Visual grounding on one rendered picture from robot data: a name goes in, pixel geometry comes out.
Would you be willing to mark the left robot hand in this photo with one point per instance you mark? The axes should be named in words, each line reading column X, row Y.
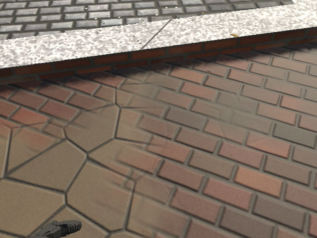
column 59, row 229

